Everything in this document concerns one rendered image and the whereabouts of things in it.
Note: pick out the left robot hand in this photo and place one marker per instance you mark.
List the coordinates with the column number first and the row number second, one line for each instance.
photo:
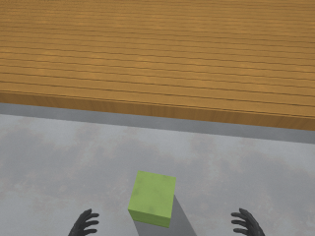
column 81, row 224

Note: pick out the carton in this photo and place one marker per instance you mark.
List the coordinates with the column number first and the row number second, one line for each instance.
column 152, row 198

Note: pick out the right robot hand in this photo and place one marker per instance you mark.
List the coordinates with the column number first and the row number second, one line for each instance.
column 250, row 223

